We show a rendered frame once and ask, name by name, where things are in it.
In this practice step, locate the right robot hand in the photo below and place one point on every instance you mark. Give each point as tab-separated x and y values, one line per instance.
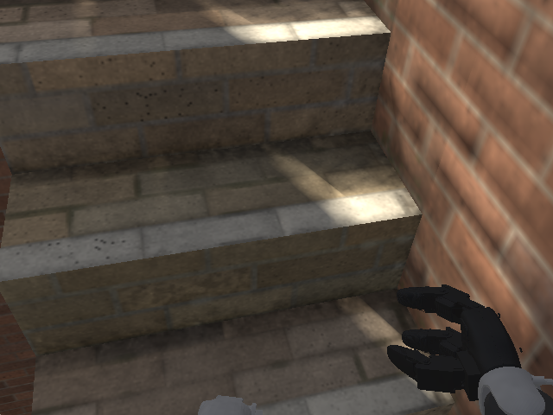
463	358

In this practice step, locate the right robot forearm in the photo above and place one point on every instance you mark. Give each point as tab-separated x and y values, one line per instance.
510	391

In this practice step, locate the robot left thigh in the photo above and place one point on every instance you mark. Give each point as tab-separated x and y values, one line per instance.
225	405

